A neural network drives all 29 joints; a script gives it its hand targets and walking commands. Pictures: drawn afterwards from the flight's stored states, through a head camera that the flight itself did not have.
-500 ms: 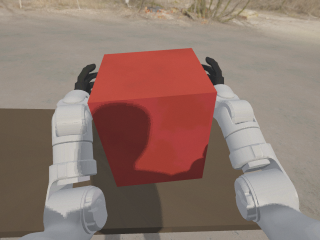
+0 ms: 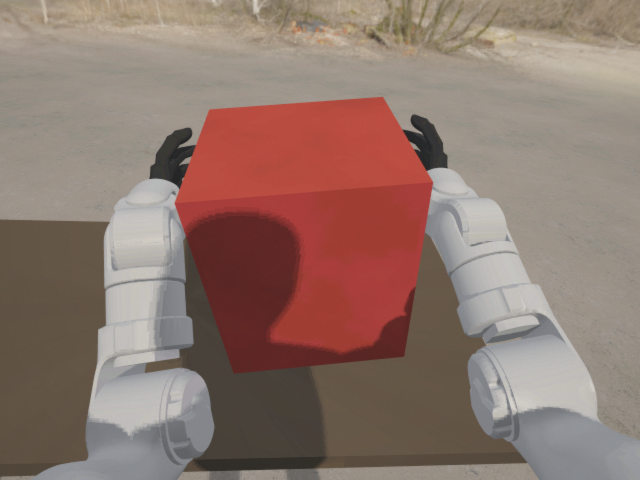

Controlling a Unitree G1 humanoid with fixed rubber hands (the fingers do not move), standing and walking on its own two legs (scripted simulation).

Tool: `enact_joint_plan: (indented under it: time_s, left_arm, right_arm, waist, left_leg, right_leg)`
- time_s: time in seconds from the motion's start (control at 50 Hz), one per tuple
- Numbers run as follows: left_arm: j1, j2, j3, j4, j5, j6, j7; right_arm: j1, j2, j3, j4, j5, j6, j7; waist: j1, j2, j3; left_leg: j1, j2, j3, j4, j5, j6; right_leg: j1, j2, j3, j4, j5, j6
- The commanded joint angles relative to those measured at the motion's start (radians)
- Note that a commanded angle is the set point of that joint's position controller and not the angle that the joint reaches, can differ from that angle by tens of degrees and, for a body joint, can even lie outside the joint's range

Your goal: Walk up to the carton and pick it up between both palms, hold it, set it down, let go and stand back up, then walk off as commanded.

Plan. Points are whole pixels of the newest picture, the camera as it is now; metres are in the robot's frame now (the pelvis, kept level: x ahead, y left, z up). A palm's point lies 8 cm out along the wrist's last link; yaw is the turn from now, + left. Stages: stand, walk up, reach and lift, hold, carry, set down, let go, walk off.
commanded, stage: hold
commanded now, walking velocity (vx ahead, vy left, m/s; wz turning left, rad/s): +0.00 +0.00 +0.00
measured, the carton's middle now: (308, 235) +0.35 +0.00 +0.22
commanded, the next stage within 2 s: none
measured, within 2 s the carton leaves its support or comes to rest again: neither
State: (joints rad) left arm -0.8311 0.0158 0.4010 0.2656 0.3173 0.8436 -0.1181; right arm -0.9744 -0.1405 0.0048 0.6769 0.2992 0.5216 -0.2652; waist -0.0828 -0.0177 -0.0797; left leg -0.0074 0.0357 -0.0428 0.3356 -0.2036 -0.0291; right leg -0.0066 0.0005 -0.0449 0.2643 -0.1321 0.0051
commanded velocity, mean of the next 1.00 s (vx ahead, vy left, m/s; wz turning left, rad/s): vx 0.00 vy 0.00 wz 0.00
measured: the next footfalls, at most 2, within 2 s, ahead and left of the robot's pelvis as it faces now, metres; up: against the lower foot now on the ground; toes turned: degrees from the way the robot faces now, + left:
none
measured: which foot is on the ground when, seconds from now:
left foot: down 0.00-1.00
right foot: down 0.00-1.00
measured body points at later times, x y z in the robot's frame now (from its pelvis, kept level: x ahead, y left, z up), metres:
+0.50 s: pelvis +0.00 +0.00 +0.00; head -0.08 +0.02 +0.44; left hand +0.38 +0.16 +0.26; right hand +0.39 -0.15 +0.28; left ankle +0.00 +0.14 -0.75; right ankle +0.02 -0.12 -0.75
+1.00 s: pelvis +0.00 +0.00 +0.00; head -0.08 +0.02 +0.44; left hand +0.38 +0.15 +0.27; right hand +0.38 -0.15 +0.28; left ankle +0.00 +0.14 -0.75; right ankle +0.02 -0.12 -0.75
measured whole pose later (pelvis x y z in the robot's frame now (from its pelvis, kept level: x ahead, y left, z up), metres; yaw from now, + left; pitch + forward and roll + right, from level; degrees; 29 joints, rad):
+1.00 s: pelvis +0.00 +0.00 +0.00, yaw +0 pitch -7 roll -1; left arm -0.84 0.01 0.40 0.27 0.32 0.85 -0.11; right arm -0.98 -0.15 0.01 0.68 0.31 0.53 -0.26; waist -0.08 -0.01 -0.08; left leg -0.02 0.04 -0.04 0.34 -0.20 -0.03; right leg -0.01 0.00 -0.04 0.26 -0.13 0.00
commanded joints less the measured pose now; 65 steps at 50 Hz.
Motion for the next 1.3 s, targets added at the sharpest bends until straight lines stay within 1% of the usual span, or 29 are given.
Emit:
enact_joint_plan:
  time_s: [0.0,0.04,0.12,0.14,0.18,0.2,0.24,0.34,0.36,0.42,0.48,0.5,0.52,0.6,0.64,0.72,0.74,0.88,0.9,0.92,0.96,1.04,1.06,1.14,1.18,1.22,1.24,1.26,1.28]
  left_arm:
    - [-0.663,-0.555,-0.464,-0.099,-0.163,-0.078,-0.111]
    - [-0.643,-0.543,-0.461,-0.104,-0.158,-0.075,-0.104]
    - [-0.599,-0.518,-0.414,-0.057,-0.127,-0.063,-0.111]
    - [-0.617,-0.519,-0.410,-0.071,-0.123,-0.063,-0.113]
    - [-0.615,-0.513,-0.409,-0.069,-0.132,-0.069,-0.111]
    - [-0.627,-0.526,-0.439,-0.084,-0.150,-0.071,-0.108]
    - [-0.647,-0.537,-0.444,-0.106,-0.163,-0.081,-0.104]
    - [-0.609,-0.515,-0.425,-0.096,-0.141,-0.078,-0.100]
    - [-0.626,-0.533,-0.452,-0.121,-0.150,-0.074,-0.104]
    - [-0.622,-0.527,-0.437,-0.083,-0.135,-0.063,-0.111]
    - [-0.633,-0.535,-0.462,-0.135,-0.158,-0.075,-0.100]
    - [-0.628,-0.533,-0.450,-0.129,-0.156,-0.077,-0.099]
    - [-0.639,-0.542,-0.467,-0.110,-0.153,-0.073,-0.097]
    - [-0.596,-0.518,-0.425,-0.077,-0.130,-0.059,-0.108]
    - [-0.621,-0.544,-0.460,-0.140,-0.151,-0.066,-0.102]
    - [-0.639,-0.546,-0.466,-0.107,-0.161,-0.068,-0.105]
    - [-0.642,-0.531,-0.451,-0.086,-0.140,-0.062,-0.105]
    - [-0.605,-0.524,-0.413,-0.062,-0.127,-0.059,-0.104]
    - [-0.615,-0.509,-0.401,-0.044,-0.129,-0.064,-0.108]
    - [-0.661,-0.524,-0.422,-0.062,-0.136,-0.068,-0.108]
    - [-0.655,-0.532,-0.414,-0.050,-0.140,-0.069,-0.107]
    - [-0.638,-0.555,-0.475,-0.086,-0.185,-0.082,-0.094]
    - [-0.619,-0.525,-0.438,-0.068,-0.153,-0.074,-0.097]
    - [-0.634,-0.525,-0.415,-0.048,-0.138,-0.067,-0.106]
    - [-0.644,-0.511,-0.391,-0.014,-0.127,-0.068,-0.112]
    - [-0.642,-0.513,-0.391,-0.023,-0.133,-0.070,-0.109]
    - [-0.660,-0.533,-0.407,-0.020,-0.141,-0.071,-0.110]
    - [-0.638,-0.528,-0.409,-0.044,-0.134,-0.067,-0.105]
    - [-0.652,-0.551,-0.460,-0.088,-0.169,-0.073,-0.104]
  right_arm:
    - [-0.681,0.662,0.249,-0.285,0.138,-0.031,0.128]
    - [-0.694,0.651,0.270,-0.307,0.154,-0.026,0.121]
    - [-0.686,0.643,0.270,-0.300,0.142,-0.021,0.118]
    - [-0.663,0.635,0.244,-0.256,0.138,-0.012,0.120]
    - [-0.691,0.659,0.273,-0.304,0.144,-0.022,0.124]
    - [-0.700,0.639,0.254,-0.310,0.139,-0.027,0.123]
    - [-0.724,0.674,0.299,-0.370,0.155,-0.039,0.120]
    - [-0.670,0.660,0.289,-0.302,0.154,-0.022,0.120]
    - [-0.652,0.664,0.277,-0.310,0.147,-0.019,0.119]
    - [-0.664,0.641,0.251,-0.287,0.137,-0.009,0.114]
    - [-0.687,0.664,0.296,-0.349,0.163,-0.025,0.115]
    - [-0.710,0.667,0.297,-0.362,0.159,-0.026,0.114]
    - [-0.695,0.645,0.285,-0.346,0.160,-0.023,0.113]
    - [-0.679,0.634,0.281,-0.301,0.159,-0.016,0.124]
    - [-0.671,0.639,0.281,-0.328,0.172,-0.018,0.121]
    - [-0.686,0.633,0.273,-0.346,0.151,-0.016,0.118]
    - [-0.679,0.633,0.254,-0.292,0.146,-0.008,0.118]
    - [-0.720,0.654,0.292,-0.333,0.159,-0.018,0.126]
    - [-0.711,0.636,0.270,-0.298,0.151,-0.015,0.126]
    - [-0.694,0.639,0.247,-0.273,0.140,-0.013,0.127]
    - [-0.716,0.650,0.241,-0.283,0.138,-0.015,0.132]
    - [-0.718,0.662,0.274,-0.352,0.156,-0.026,0.117]
    - [-0.666,0.652,0.273,-0.289,0.156,-0.012,0.114]
    - [-0.718,0.663,0.278,-0.313,0.142,-0.015,0.119]
    - [-0.693,0.648,0.243,-0.244,0.137,-0.007,0.120]
    - [-0.745,0.660,0.258,-0.302,0.145,-0.018,0.123]
    - [-0.738,0.647,0.237,-0.264,0.144,-0.016,0.123]
    - [-0.716,0.644,0.249,-0.277,0.154,-0.013,0.126]
    - [-0.738,0.656,0.264,-0.350,0.163,-0.028,0.118]
  waist:
    - [-0.024,0.060,-0.276]
    - [-0.016,0.068,-0.294]
    - [-0.007,0.030,-0.239]
    - [-0.012,0.050,-0.219]
    - [0.013,0.031,-0.254]
    - [-0.012,0.048,-0.271]
    - [0.003,0.023,-0.336]
    - [0.011,0.027,-0.280]
    - [-0.015,0.042,-0.289]
    - [-0.027,0.046,-0.236]
    - [-0.020,0.044,-0.312]
    - [0.001,0.035,-0.320]
    - [-0.019,0.055,-0.303]
    - [0.004,0.047,-0.252]
    - [-0.013,0.070,-0.314]
    - [-0.025,0.046,-0.279]
    - [-0.025,0.058,-0.221]
    - [0.015,0.032,-0.274]
    - [0.014,0.014,-0.254]
    - [-0.011,0.048,-0.252]
    - [-0.002,0.039,-0.250]
    - [-0.024,0.029,-0.354]
    - [-0.016,0.040,-0.291]
    - [0.005,0.020,-0.281]
    - [-0.007,0.027,-0.209]
    - [0.017,0.025,-0.243]
    - [-0.009,0.046,-0.230]
    - [0.008,0.055,-0.269]
    - [-0.014,0.052,-0.340]
  left_leg:
    - [-0.130,-0.097,0.069,-0.067,0.188,-0.022]
    - [-0.110,-0.097,0.059,-0.047,0.261,-0.026]
    - [-0.129,-0.105,0.063,-0.055,0.204,-0.007]
    - [-0.133,-0.098,0.062,-0.073,0.186,-0.016]
    - [-0.119,-0.105,0.075,-0.061,0.196,-0.002]
    - [-0.121,-0.101,0.065,-0.065,0.218,-0.016]
    - [-0.093,-0.105,0.067,-0.048,0.245,-0.006]
    - [-0.106,-0.103,0.063,-0.053,0.228,-0.003]
    - [-0.102,-0.102,0.068,-0.048,0.243,-0.015]
    - [-0.115,-0.103,0.062,-0.059,0.193,-0.015]
    - [-0.088,-0.105,0.059,-0.037,0.262,-0.018]
    - [-0.083,-0.101,0.060,-0.041,0.280,-0.014]
    - [-0.088,-0.099,0.058,-0.043,0.263,-0.022]
    - [-0.120,-0.095,0.063,-0.059,0.219,-0.014]
    - [-0.090,-0.092,0.054,-0.040,0.299,-0.031]
    - [-0.101,-0.094,0.053,-0.045,0.234,-0.022]
    - [-0.119,-0.091,0.055,-0.058,0.224,-0.023]
    - [-0.121,-0.100,0.066,-0.054,0.222,-0.006]
    - [-0.129,-0.097,0.065,-0.068,0.178,0.004]
    - [-0.131,-0.094,0.066,-0.076,0.167,-0.008]
    - [-0.162,-0.090,0.063,-0.077,0.128,-0.005]
    - [-0.097,-0.104,0.057,-0.038,0.243,-0.014]
    - [-0.098,-0.106,0.057,-0.040,0.233,-0.010]
    - [-0.130,-0.101,0.067,-0.055,0.187,0.003]
    - [-0.141,-0.098,0.066,-0.068,0.143,0.004]
    - [-0.157,-0.105,0.064,-0.063,0.146,0.004]
    - [-0.152,-0.099,0.062,-0.069,0.131,-0.005]
    - [-0.143,-0.095,0.070,-0.069,0.175,-0.007]
    - [-0.109,-0.104,0.065,-0.046,0.226,-0.012]
  right_leg:
    - [0.232,0.088,0.002,0.029,0.141,0.026]
    - [0.247,0.092,0.009,0.019,0.185,0.025]
    - [0.240,0.083,0.009,0.011,0.167,0.035]
    - [0.231,0.082,0.009,0.013,0.146,0.026]
    - [0.217,0.084,0.004,0.007,0.139,0.035]
    - [0.234,0.087,0.000,0.015,0.163,0.028]
    - [0.243,0.089,0.000,0.022,0.199,0.040]
    - [0.228,0.084,0.010,0.017,0.187,0.035]
    - [0.234,0.087,0.006,0.024,0.206,0.036]
    - [0.227,0.083,0.010,0.006,0.158,0.032]
    - [0.245,0.086,0.006,0.023,0.221,0.040]
    - [0.250,0.086,0.007,0.026,0.221,0.040]
    - [0.237,0.091,0.008,0.017,0.205,0.031]
    - [0.241,0.092,0.012,0.020,0.156,0.027]
    - [0.254,0.095,0.006,0.029,0.213,0.024]
    - [0.231,0.091,0.014,0.011,0.179,0.029]
    - [0.223,0.092,0.008,0.017,0.152,0.026]
    - [0.240,0.086,0.014,0.015,0.179,0.030]
    - [0.222,0.086,0.013,0.009,0.129,0.031]
    - [0.217,0.086,0.008,0.012,0.121,0.024]
    - [0.222,0.085,0.012,0.013,0.095,0.022]
    - [0.243,0.090,0.010,0.017,0.217,0.035]
    - [0.233,0.082,0.017,0.015,0.217,0.038]
    - [0.223,0.083,0.011,0.017,0.167,0.036]
    - [0.203,0.077,0.014,0.000,0.115,0.035]
    - [0.212,0.075,0.016,0.002,0.117,0.034]
    - [0.202,0.081,0.010,0.010,0.092,0.027]
    - [0.231,0.088,0.012,0.016,0.114,0.027]
    - [0.241,0.085,0.011,0.018,0.182,0.032]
